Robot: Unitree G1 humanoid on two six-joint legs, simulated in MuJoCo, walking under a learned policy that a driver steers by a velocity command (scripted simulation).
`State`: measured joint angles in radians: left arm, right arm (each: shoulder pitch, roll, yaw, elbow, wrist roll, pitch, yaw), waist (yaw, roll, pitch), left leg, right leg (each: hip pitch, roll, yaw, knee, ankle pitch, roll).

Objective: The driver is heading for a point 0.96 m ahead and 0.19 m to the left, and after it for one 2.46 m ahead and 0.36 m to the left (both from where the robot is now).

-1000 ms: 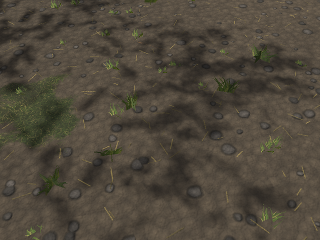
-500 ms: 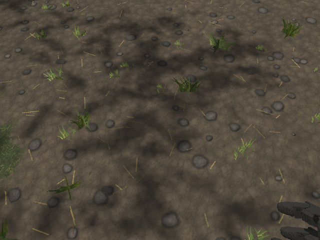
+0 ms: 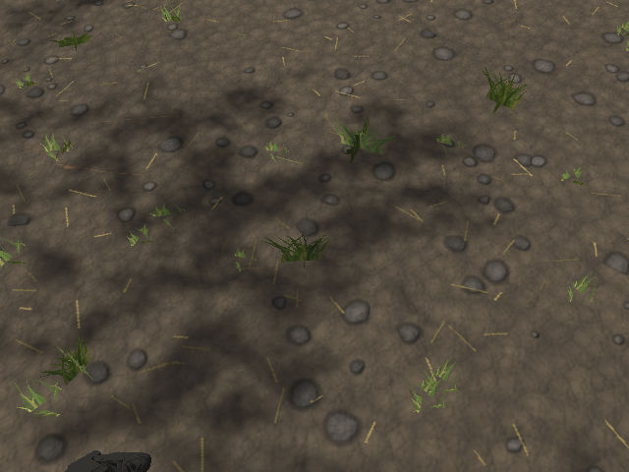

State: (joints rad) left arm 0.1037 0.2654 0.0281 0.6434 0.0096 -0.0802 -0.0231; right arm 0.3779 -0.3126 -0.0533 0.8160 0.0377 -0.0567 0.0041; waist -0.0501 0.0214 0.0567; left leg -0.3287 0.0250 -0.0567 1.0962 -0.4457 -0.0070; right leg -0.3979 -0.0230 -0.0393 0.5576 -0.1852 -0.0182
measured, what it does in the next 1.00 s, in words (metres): walks ahead, turning left: left foot, then right foot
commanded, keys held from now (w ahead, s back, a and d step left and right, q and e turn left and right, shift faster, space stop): q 0.60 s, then w+q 0.04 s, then w+e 0.36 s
